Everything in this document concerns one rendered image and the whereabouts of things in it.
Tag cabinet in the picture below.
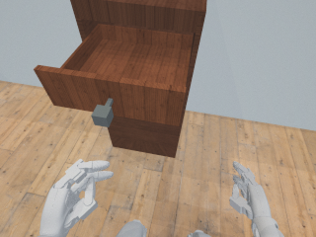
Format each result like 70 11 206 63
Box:
70 0 207 158

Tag drawer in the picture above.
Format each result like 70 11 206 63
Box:
34 24 193 126

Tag robot right forearm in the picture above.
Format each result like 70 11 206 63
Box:
251 216 284 237

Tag left robot thigh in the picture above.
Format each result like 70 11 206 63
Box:
116 221 147 237

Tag right robot hand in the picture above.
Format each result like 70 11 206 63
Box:
229 161 272 221

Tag left robot hand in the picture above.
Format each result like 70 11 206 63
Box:
39 159 114 237

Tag handle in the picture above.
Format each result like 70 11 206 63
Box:
91 98 114 127

